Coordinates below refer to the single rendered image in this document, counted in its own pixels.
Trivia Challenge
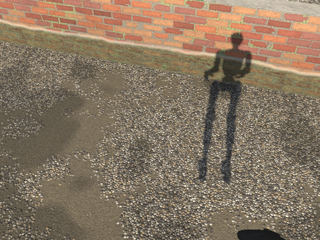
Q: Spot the robot right hand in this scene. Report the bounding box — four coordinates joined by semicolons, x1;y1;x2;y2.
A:
237;228;286;240

